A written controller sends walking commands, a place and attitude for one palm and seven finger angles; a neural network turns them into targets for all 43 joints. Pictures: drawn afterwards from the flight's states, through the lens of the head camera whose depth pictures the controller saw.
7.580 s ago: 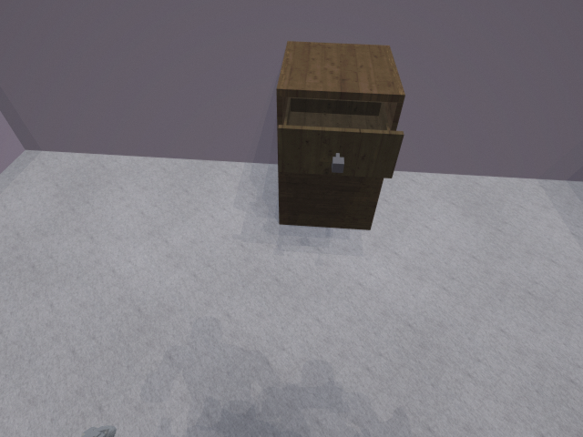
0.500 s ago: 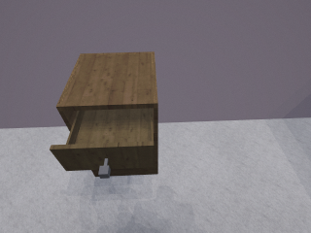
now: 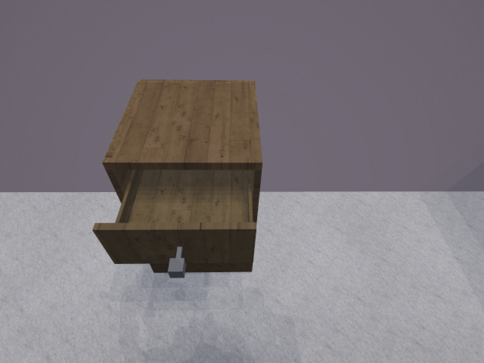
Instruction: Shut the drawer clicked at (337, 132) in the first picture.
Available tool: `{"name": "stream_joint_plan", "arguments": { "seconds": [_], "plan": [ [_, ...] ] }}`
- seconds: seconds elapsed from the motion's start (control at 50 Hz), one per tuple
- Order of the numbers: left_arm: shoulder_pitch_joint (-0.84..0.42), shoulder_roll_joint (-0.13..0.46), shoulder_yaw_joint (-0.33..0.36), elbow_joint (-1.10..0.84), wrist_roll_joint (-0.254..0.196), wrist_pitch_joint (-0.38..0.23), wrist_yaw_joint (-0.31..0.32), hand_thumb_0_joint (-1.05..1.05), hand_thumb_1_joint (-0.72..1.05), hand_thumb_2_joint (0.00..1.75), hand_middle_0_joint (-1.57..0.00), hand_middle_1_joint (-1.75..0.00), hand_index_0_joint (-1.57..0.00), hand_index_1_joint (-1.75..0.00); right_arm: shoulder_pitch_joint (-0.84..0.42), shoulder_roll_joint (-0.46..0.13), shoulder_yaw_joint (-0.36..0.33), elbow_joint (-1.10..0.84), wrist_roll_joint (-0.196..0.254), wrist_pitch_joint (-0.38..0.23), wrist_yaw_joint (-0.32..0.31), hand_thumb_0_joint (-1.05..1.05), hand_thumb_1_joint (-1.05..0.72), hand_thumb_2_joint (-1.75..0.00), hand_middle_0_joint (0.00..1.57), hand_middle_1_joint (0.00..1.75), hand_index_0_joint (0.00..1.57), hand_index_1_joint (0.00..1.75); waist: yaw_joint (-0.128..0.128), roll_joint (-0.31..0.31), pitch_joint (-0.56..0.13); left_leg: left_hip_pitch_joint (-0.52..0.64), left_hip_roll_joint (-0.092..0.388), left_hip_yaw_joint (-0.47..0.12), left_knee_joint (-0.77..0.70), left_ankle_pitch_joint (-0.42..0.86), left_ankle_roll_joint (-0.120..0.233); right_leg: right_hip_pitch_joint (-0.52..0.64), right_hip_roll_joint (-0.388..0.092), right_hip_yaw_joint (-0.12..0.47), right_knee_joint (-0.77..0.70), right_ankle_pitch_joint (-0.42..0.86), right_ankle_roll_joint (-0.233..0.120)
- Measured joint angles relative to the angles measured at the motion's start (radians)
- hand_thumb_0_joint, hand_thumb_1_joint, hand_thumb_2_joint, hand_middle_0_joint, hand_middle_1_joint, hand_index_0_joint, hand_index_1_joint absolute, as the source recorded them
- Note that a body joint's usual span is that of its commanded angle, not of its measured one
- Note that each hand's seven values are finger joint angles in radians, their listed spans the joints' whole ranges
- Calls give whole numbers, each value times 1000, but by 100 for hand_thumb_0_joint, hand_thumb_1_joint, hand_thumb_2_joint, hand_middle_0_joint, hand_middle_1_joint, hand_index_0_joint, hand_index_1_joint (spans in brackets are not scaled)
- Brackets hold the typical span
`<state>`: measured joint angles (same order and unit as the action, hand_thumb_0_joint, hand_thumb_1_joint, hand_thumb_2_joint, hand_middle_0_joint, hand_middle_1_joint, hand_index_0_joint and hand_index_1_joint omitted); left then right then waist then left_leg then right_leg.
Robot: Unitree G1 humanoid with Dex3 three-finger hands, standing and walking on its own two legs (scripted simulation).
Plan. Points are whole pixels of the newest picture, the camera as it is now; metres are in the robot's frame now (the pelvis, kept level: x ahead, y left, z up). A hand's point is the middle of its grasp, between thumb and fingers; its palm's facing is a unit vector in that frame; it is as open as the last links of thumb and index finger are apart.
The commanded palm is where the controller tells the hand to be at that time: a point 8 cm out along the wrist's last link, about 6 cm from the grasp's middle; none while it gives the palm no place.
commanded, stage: come to a stop and stand still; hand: left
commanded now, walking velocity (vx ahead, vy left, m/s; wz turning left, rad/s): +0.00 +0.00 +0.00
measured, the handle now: (178, 261) +0.39 +0.18 -0.21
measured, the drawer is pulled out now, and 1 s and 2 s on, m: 0.19 0.19 0.19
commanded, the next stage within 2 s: look again from close up in 0.52 s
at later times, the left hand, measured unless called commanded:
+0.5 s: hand out of the picture +0.00 +0.16 -0.18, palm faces +0.04 -0.99 -0.13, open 7.4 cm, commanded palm none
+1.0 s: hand out of the picture -0.01 +0.17 -0.18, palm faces +0.04 -0.99 -0.14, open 7.4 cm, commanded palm none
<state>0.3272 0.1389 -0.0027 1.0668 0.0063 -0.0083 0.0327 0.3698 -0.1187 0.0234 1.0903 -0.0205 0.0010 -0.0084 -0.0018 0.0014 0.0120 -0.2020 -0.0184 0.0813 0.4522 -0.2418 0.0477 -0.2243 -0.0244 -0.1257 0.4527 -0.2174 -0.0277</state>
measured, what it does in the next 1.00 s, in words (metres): stands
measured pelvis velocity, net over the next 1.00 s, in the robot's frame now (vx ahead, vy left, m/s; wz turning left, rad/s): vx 0.02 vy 0.02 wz -0.01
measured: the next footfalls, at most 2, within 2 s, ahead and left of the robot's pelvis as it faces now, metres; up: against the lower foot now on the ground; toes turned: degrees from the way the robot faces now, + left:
none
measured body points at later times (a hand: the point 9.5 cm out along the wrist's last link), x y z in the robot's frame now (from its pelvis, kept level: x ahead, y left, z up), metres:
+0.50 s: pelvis +0.02 +0.02 +0.00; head +0.01 +0.03 +0.45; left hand +0.00 +0.22 -0.17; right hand +0.01 -0.19 -0.16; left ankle +0.00 +0.09 -0.74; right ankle +0.02 -0.10 -0.74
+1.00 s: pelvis +0.02 +0.02 +0.00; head +0.02 +0.03 +0.45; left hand -0.01 +0.22 -0.16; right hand -0.01 -0.18 -0.16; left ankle +0.00 +0.09 -0.74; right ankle +0.02 -0.10 -0.74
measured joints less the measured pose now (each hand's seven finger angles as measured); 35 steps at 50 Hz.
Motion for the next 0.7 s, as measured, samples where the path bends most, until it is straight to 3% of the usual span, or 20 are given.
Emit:
{"name": "stream_joint_plan", "arguments": {
  "seconds": [0.26,0.7],
  "plan": [
    [38,-47,-22,60,3,-11,5,0,91,90,-20,-30,-20,-30,-62,-23,-1,26,8,-16,-15,1,-93,-90,19,30,20,30,17,-14,-9,58,-10,7,-19,-22,14,57,-7,10,-22,-15,20],
    [8,-22,-9,48,2,-6,11,0,91,90,-20,-30,-20,-30,-30,6,8,50,10,-19,-14,0,-91,-90,19,30,20,30,6,-5,3,95,-29,19,-59,-11,30,78,-23,23,-35,-12,37]
  ]
}}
